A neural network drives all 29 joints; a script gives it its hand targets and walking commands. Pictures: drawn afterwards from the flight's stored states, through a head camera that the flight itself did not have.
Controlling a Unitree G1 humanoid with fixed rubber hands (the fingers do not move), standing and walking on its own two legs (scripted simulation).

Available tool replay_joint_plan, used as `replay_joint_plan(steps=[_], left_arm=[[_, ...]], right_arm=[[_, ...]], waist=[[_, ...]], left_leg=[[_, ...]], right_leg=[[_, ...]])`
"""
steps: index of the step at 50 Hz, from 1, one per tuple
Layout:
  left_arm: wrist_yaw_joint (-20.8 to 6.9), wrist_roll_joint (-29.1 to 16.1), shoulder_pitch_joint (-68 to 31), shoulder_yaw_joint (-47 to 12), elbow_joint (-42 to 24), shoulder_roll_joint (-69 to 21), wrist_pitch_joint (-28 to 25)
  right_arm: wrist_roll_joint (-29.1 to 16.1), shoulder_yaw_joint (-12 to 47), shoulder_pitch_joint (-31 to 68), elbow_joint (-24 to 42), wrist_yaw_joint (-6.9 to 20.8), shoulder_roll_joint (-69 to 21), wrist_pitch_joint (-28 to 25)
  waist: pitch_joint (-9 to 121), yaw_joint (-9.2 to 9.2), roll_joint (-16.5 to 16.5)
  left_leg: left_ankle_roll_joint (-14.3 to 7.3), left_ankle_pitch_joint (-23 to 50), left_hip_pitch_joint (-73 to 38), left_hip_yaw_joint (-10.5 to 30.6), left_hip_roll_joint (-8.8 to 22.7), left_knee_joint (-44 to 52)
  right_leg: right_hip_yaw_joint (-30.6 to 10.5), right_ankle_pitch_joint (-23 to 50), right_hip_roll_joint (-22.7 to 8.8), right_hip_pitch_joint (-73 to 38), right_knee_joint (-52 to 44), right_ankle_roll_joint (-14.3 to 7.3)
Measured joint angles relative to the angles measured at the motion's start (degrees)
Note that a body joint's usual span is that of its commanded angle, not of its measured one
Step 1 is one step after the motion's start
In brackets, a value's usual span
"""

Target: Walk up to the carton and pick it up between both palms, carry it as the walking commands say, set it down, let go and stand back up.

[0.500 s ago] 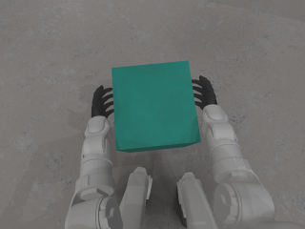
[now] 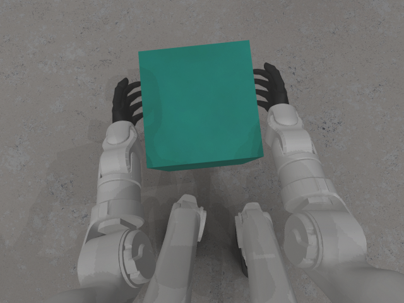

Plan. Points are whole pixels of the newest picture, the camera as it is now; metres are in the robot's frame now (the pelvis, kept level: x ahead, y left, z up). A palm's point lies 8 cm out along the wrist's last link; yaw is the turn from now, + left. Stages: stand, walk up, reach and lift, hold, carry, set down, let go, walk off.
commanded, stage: set down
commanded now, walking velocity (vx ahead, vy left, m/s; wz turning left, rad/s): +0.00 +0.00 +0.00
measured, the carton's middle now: (200, 119) +0.46 +0.07 -0.17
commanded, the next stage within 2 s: none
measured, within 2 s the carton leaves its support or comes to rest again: neither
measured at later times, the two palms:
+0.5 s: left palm (136, 119) +0.45 +0.22 -0.17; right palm (264, 105) +0.50 -0.07 -0.17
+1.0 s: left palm (146, 119) +0.47 +0.22 -0.26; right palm (255, 107) +0.53 -0.06 -0.26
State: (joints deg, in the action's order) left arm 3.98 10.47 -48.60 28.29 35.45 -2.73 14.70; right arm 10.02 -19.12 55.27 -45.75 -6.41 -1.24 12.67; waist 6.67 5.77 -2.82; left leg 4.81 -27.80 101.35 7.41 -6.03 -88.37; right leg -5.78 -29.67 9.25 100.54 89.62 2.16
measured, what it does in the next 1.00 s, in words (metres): lowers itself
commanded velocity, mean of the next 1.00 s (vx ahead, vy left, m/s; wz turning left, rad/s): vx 0.00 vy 0.00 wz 0.00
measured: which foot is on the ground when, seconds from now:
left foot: down 0.00-1.00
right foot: down 0.00-1.00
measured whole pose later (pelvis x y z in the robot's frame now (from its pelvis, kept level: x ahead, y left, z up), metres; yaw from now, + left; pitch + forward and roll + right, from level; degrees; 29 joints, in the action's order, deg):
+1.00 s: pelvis -0.02 +0.01 -0.12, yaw -1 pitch +45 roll +0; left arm 4.6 9.0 -69.3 30.1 40.1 4.4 16.7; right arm 6.7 -16.2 77.9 -52.8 -8.4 6.7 14.4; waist -6.2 5.6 -2.2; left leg 5.9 -30.7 125.6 6.1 -8.2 -111.6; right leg -5.4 -33.0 11.9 124.6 112.8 5.1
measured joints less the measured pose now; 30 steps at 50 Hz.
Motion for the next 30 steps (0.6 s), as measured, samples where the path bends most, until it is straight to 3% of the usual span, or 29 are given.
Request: replay_joint_plan(steps=[30], left_arm=[[0.5,0.4,-13.1,1.7,2.3,3.7,2.1]], right_arm=[[-1.2,0.4,14.5,-5.0,-0.5,5.0,1.3]], waist=[[-6.7,-0.20,0.1]], left_leg=[[0.7,-1.8,15.9,-0.3,-1.7,-14.6]], right_leg=[[0.3,-2.0,1.8,15.5,14.1,2.0]])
